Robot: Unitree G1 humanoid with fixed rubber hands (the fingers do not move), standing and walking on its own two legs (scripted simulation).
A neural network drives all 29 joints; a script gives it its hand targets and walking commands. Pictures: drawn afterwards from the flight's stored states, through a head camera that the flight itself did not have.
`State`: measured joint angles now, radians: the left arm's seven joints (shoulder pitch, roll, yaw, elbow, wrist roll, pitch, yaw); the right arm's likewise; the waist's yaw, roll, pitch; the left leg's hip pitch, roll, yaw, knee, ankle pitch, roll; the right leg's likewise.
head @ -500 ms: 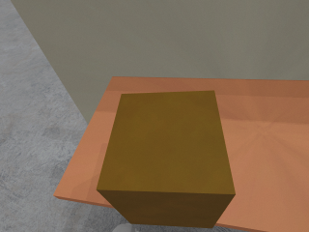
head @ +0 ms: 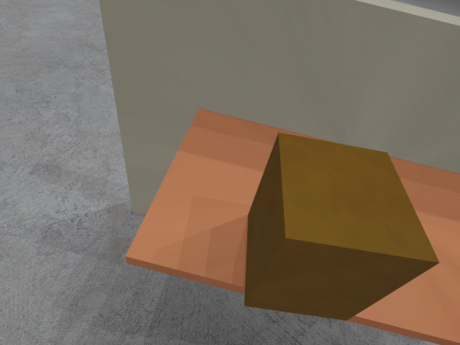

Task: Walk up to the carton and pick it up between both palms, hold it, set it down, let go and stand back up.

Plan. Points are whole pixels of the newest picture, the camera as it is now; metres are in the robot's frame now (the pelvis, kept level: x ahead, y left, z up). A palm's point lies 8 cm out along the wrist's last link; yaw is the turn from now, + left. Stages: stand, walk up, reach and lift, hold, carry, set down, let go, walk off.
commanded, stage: walk up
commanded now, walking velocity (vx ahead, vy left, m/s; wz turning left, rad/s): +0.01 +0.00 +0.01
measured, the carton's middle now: (314, 231) +0.33 -0.15 +0.06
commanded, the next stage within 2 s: none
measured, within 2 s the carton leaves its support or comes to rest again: neither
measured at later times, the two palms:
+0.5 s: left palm out of the picture +0.15 +0.19 -0.17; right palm out of the picture -0.08 -0.21 -0.14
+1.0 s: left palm out of the picture +0.07 +0.19 -0.12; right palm out of the picture +0.07 -0.33 -0.18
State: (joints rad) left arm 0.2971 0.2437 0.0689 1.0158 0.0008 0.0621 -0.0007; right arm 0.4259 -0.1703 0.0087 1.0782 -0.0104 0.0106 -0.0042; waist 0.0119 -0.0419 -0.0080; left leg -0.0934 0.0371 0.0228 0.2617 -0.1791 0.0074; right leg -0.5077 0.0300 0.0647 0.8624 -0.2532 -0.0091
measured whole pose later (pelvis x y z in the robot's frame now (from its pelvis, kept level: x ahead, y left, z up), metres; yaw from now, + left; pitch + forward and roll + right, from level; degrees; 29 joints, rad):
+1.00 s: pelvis +0.06 -0.08 -0.01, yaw -1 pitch -1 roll +5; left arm 0.26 0.20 0.03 1.03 0.01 0.02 0.05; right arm 0.24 -0.27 -0.08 1.03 -0.03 0.10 0.01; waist 0.02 0.04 0.09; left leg -0.50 -0.02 -0.11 1.17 -0.34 -0.08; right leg -0.31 -0.08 -0.08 0.42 -0.09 -0.06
